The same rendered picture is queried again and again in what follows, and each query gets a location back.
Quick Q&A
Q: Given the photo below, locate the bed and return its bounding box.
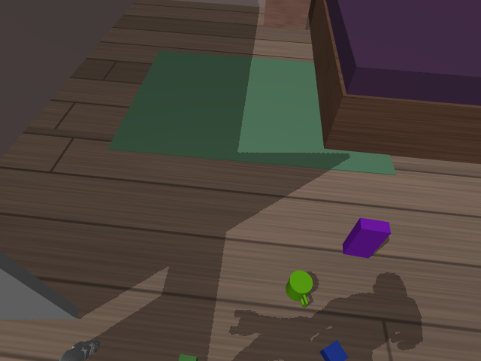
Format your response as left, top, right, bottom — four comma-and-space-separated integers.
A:
308, 0, 481, 164

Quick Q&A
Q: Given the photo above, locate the left robot hand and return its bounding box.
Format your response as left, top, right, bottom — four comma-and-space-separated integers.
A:
59, 340, 101, 361

